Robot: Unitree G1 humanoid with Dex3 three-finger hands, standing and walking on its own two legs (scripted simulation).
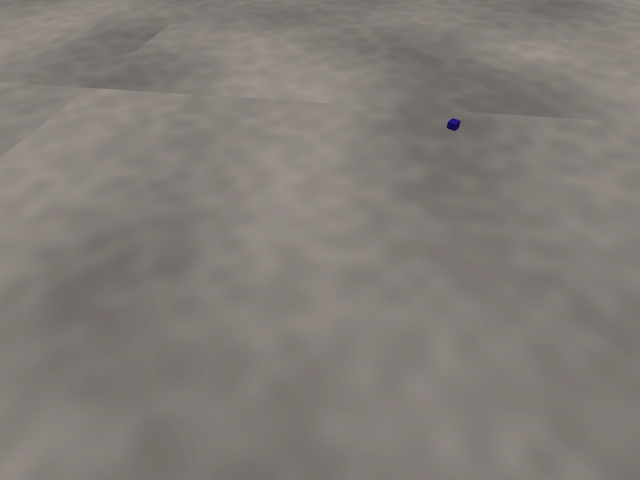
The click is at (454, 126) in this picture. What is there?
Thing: small box
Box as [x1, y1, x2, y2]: [447, 118, 460, 130]
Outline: 452,118 448,121 447,127 454,130 458,127 460,121
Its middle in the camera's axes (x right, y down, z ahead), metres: +0.81 -0.72 +2.40
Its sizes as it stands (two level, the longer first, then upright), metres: 0.057 0.053 0.042
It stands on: the floor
